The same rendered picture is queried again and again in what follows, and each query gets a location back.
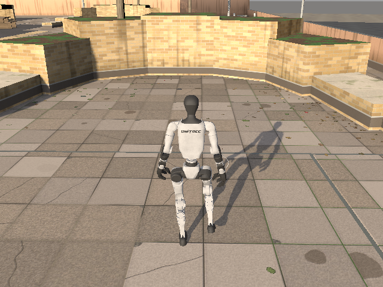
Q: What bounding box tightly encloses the right robot hand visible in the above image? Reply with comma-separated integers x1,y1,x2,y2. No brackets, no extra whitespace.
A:
212,172,227,187

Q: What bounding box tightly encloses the left robot foot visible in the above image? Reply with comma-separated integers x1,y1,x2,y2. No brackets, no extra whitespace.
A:
179,231,187,246

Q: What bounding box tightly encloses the right robot upper arm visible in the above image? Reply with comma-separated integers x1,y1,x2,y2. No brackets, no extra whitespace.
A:
204,121,219,155

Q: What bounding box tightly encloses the robot left shin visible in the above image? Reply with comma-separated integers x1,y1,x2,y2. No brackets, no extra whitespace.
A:
175,200,186,238

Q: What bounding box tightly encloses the left robot upper arm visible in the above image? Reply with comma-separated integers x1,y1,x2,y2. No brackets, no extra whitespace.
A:
163,121,179,154

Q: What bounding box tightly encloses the robot left forearm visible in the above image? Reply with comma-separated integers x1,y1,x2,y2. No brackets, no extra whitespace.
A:
158,145,169,169

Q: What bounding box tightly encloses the robot right forearm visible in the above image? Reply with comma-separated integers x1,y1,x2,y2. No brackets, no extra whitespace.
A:
214,146,226,174

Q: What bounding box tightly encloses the left robot hand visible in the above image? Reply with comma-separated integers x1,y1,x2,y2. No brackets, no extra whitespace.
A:
157,167,171,180

